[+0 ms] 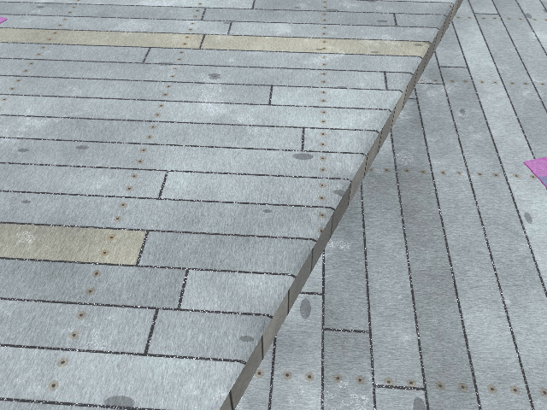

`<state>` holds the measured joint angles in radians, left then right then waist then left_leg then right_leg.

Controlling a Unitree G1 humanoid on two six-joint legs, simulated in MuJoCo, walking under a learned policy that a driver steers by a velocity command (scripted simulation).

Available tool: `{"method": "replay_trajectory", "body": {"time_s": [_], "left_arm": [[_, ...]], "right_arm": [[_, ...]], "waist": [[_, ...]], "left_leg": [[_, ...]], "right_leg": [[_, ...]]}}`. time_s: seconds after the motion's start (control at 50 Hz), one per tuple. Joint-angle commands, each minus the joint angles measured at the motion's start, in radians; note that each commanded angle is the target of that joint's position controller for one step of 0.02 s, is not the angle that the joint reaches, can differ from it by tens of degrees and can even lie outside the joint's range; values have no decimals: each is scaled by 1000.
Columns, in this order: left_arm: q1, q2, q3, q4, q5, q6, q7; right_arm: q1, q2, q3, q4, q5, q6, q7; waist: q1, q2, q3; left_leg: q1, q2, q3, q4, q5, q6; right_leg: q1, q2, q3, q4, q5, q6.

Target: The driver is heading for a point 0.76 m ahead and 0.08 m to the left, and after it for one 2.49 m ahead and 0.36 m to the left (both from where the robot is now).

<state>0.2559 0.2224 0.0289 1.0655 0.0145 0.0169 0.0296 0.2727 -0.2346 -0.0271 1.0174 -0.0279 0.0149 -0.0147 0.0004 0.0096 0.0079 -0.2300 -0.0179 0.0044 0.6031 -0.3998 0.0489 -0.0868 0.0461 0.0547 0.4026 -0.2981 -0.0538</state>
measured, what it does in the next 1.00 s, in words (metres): walks ahead: right foot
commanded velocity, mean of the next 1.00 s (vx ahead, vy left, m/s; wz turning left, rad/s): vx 0.43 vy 0.00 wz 0.02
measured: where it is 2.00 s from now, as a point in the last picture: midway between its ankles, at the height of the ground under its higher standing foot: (280, 275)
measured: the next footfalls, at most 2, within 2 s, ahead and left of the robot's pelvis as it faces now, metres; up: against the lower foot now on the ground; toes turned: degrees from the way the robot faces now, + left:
right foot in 0.66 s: +0.42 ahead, -0.06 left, +0.00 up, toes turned -4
left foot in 1.24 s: +0.76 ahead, +0.09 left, +0.13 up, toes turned +13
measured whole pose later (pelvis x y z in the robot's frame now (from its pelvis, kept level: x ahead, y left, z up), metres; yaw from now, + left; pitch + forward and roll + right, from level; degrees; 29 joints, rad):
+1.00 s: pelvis +0.43 -0.02 +0.00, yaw +2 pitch +0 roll -1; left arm 0.46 0.17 0.02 1.09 0.04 -0.10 0.00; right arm 0.19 -0.17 -0.04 0.92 -0.02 -0.02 -0.01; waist 0.01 0.03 -0.01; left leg -0.92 0.02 -0.03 1.81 -0.36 0.10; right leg -0.09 0.10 -0.14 0.34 -0.27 -0.12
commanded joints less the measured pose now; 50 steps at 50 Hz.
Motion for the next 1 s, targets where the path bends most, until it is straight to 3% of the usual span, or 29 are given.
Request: {"method": "replay_trajectory", "body": {"time_s": [0.02,0.06,0.1,0.14,0.16,0.18,0.2,0.22,0.24,0.26,0.3,0.36,0.44,0.52,0.58,0.62,0.64,0.66,0.68,0.7,0.72,0.74,0.76,0.78,0.84,0.86,0.92,0.96,1.0], "left_arm": [[57,167,38,-15,10,-19,-2],[40,167,42,-20,6,-38,-6],[6,161,44,-27,-1,-48,-11],[-20,154,45,-39,-4,-50,-14],[-31,117,34,-54,4,-58,-17],[-45,23,8,-93,-6,-67,-27],[-70,89,25,-109,18,-67,-32],[-79,105,29,-110,27,-69,-42],[-57,85,25,-95,21,-74,-54],[-40,69,23,-88,20,-78,-63],[-34,64,23,-82,30,-74,-72],[-108,53,23,-113,26,-61,-71],[-271,31,12,-188,19,-54,-71],[-358,18,0,-233,10,-56,-72],[-322,41,8,-240,8,-62,-59],[-154,76,27,-190,10,-75,-45],[8,88,38,-135,14,-85,-38],[145,140,56,-100,38,-94,-30],[190,235,77,-101,60,-92,-31],[163,224,84,-97,11,-74,-45],[42,168,68,-115,-2,-73,-46],[-19,101,50,-126,-2,-81,-48],[-43,68,39,-123,5,-91,-44],[-43,35,26,-108,5,-98,-38],[29,45,21,-71,3,-126,-34],[86,55,24,-53,14,-127,-33],[171,51,17,-27,15,-125,-31],[241,28,4,-2,24,-125,-30],[282,11,-10,23,32,-123,-25]], "right_arm": [[-102,-73,-16,-92,-5,-36,13],[-94,-78,-21,-98,0,-57,26],[-40,-57,-23,-84,10,-69,27],[126,-54,-34,-19,11,-72,17],[216,-89,-44,6,3,-77,6],[324,-188,-64,18,-4,-83,-1],[347,-204,-68,47,0,-75,5],[225,-155,-54,11,1,-74,8],[142,-124,-45,-19,7,-83,12],[121,-117,-43,-28,9,-90,13],[153,-86,-32,-10,11,-106,9],[244,-64,-23,31,14,-116,7],[280,-51,-13,45,12,-114,2],[289,-60,-14,46,10,-114,-3],[250,-73,-17,43,11,-117,-5],[219,-94,-24,38,7,-114,-8],[198,-100,-27,34,12,-107,-8],[213,-73,-19,19,22,-105,-3],[346,67,6,3,55,-100,10],[327,-41,-26,22,40,-96,2],[230,-53,-33,-12,25,-96,0],[157,-45,-32,-33,17,-103,4],[129,-35,-34,-40,12,-100,8],[137,-19,-33,-43,0,-87,16],[139,11,-32,-45,-7,-63,28],[149,34,-29,-39,-7,-52,26],[-19,32,-30,-107,10,-40,15],[-108,59,-17,-148,18,-37,-1],[-186,90,6,-201,13,-39,-5]], "waist": [[37,-151,194],[16,-130,161],[-19,-124,127],[-87,-66,91],[-118,31,69],[-144,285,16],[-120,250,86],[-51,116,161],[-14,65,169],[3,47,151],[4,45,107],[-14,66,97],[-41,76,124],[-47,86,133],[-10,95,100],[60,103,-5],[129,89,-82],[165,41,-172],[82,-209,-296],[100,-121,-318],[54,-81,-138],[39,-31,-40],[10,-14,10],[-24,-17,30],[-45,-35,31],[-34,-67,-6],[-4,-42,60],[10,-29,92],[-1,10,113]], "left_leg": [[-273,44,-1,197,-62,15],[-245,57,6,134,-38,18],[-59,26,50,-13,34,19],[230,-30,98,-167,130,13],[358,50,-27,-244,42,20],[438,305,-448,-458,-302,88],[327,415,-662,-532,-429,160],[233,390,-595,-523,-420,162],[187,340,-494,-522,-313,145],[189,305,-410,-524,-182,128],[221,252,-271,-507,84,110],[271,230,-172,-479,356,119],[253,211,-101,-473,553,129],[257,219,-52,-459,723,113],[295,235,-24,-386,968,97],[343,226,-10,-172,1188,77],[297,198,12,20,1148,64],[113,155,27,271,848,55],[-252,-19,67,678,-2,11],[-324,-47,-49,852,-88,27],[-393,14,-45,877,-1,36],[-388,48,-35,836,64,42],[-352,76,-42,790,97,45],[-298,94,-45,749,115,42],[-289,99,-25,689,126,22],[-330,66,13,845,94,21],[-677,71,-31,1102,72,38],[-902,51,-45,1320,22,57],[-1029,29,-59,1421,17,76]], "right_leg": [[-79,-328,413,-332,-429,-201],[-49,-294,330,-301,-300,-183],[-125,-233,222,-256,-191,-151],[-284,-172,153,-124,-188,-125],[-389,-118,88,34,-175,-99],[-531,10,-61,357,-209,-51],[-609,17,-34,550,-266,-62],[-627,-49,10,640,-170,-76],[-606,-84,8,645,-74,-72],[-585,-105,-6,644,-11,-58],[-569,-115,-40,641,76,-29],[-635,-119,-83,619,117,4],[-655,-106,-131,453,179,31],[-558,-77,-164,260,249,5],[-425,-41,-177,186,229,-49],[-252,10,-182,154,170,-87],[-68,20,-188,73,225,-102],[170,-112,-56,68,174,-128],[453,-437,430,31,192,-263],[380,-436,598,-110,50,-300],[223,-397,444,-145,-57,-267],[81,-356,344,-196,-27,-240],[-19,-316,265,-223,47,-208],[-99,-272,193,-242,113,-179],[-131,-242,105,-251,285,-187],[-94,-247,95,-240,315,-206],[-18,-277,93,-250,133,-203],[27,-297,94,-231,36,-187],[22,-300,55,-192,86,-138]]}}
